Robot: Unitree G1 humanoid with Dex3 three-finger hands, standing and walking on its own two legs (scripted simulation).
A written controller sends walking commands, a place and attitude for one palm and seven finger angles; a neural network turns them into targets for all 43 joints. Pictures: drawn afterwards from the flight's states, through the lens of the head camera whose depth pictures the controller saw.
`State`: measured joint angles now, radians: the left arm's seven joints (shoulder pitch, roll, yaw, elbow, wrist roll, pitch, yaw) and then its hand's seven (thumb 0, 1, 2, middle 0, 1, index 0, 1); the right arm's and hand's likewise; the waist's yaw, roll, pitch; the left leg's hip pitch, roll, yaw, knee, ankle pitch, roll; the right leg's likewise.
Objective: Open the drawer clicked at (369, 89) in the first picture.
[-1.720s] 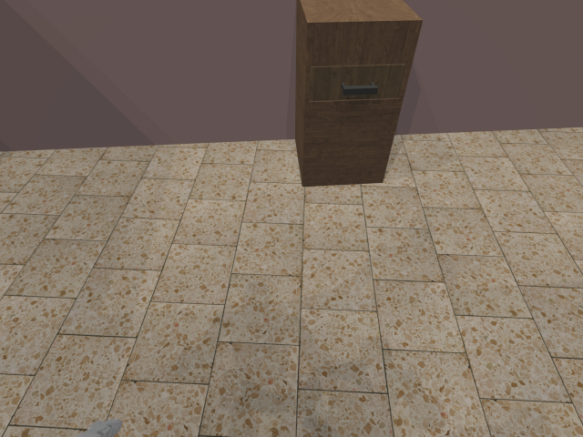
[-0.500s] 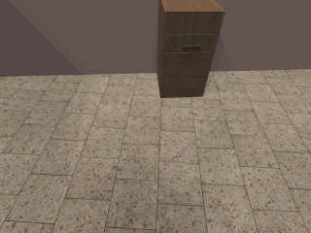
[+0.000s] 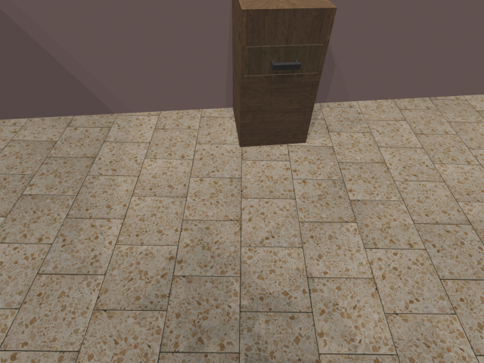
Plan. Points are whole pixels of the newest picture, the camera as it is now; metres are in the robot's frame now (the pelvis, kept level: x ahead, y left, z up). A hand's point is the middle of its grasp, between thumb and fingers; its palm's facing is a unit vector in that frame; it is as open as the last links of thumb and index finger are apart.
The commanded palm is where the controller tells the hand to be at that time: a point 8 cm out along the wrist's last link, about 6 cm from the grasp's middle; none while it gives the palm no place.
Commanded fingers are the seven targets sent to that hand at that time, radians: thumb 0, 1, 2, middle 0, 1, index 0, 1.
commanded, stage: walk to a spot facing it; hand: left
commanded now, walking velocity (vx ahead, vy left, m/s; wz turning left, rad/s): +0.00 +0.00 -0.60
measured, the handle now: (285, 63) +1.48 -0.11 -0.21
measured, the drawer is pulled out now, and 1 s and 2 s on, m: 0.00 0.00 0.00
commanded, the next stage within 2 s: none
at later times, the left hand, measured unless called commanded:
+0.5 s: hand out of the picture +0.04 +0.15 -0.15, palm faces -0.15 -0.97 -0.21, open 7.4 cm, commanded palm none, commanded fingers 0.00 0.90 0.90 -0.20 -0.30 -0.20 -0.30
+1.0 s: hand (187, 241) +0.42 +0.17 -0.17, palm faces -0.46 -0.87 -0.19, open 7.4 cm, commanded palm none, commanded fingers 0.00 0.90 0.90 -0.20 -0.30 -0.20 -0.30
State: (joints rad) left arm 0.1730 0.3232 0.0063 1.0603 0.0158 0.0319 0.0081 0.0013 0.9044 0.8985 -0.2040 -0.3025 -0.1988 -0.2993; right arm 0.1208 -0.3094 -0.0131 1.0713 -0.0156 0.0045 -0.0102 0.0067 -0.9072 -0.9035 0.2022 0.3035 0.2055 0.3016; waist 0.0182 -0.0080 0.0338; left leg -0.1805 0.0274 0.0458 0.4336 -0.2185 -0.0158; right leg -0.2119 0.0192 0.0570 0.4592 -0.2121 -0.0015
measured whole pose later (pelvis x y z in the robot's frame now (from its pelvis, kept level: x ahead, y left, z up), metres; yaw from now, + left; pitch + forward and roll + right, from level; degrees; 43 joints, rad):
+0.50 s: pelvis +0.05 -0.04 +0.01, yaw -15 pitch +2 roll +1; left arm 0.45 0.14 0.03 1.02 0.02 -0.04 -0.01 0.00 0.90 0.90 -0.21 -0.30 -0.20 -0.30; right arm 0.17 -0.25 -0.07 0.96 -0.03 0.01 0.02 0.01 -0.91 -0.90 0.20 0.30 0.20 0.30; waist 0.05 0.02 0.02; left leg -0.58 0.09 0.00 1.06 -0.19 -0.07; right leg -0.16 0.09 0.11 0.36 -0.22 -0.07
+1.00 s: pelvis +0.26 +0.02 +0.00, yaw -33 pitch -1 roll -2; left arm 0.25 0.27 0.11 0.96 0.04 0.01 -0.02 0.00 0.91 0.90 -0.20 -0.30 -0.19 -0.30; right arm 0.33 -0.16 -0.04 1.01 -0.02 -0.09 -0.03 0.00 -0.93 -0.90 0.20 0.30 0.21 0.30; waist 0.02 -0.06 0.00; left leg -0.10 0.04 0.23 0.41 -0.30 0.06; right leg -0.61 -0.05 0.00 1.25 -0.17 0.01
